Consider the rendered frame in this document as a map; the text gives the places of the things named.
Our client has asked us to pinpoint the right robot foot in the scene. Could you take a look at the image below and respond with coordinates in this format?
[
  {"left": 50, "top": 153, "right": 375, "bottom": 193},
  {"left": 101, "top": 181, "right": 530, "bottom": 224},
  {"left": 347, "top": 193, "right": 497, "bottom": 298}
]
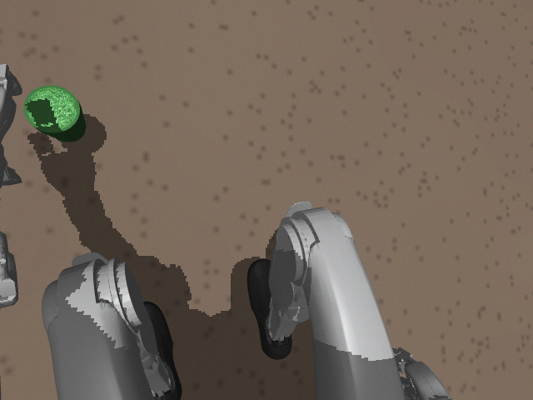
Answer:
[{"left": 247, "top": 259, "right": 291, "bottom": 360}]

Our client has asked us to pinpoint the left robot arm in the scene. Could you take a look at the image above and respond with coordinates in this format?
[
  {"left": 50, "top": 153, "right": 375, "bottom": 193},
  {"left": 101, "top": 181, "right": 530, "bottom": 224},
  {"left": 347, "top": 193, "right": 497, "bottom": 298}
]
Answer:
[{"left": 0, "top": 143, "right": 18, "bottom": 400}]

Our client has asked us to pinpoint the left robot foot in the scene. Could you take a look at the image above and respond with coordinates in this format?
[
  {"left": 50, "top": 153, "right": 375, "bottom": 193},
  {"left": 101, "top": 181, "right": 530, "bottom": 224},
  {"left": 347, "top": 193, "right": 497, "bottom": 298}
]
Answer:
[{"left": 143, "top": 302, "right": 182, "bottom": 400}]

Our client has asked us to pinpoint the right robot hand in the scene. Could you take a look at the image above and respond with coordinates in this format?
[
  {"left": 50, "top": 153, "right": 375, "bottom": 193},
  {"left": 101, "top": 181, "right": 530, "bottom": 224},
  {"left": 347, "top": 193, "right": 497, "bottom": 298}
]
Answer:
[{"left": 393, "top": 347, "right": 452, "bottom": 400}]

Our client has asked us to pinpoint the left robot hand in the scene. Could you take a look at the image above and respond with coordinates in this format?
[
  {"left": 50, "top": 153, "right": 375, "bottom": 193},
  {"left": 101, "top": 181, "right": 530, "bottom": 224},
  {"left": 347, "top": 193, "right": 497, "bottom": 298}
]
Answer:
[{"left": 0, "top": 64, "right": 22, "bottom": 186}]

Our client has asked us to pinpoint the cup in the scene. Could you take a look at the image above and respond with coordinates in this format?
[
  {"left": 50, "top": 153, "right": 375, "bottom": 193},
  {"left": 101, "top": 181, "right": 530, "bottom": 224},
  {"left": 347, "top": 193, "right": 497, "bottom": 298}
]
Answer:
[{"left": 23, "top": 85, "right": 86, "bottom": 142}]

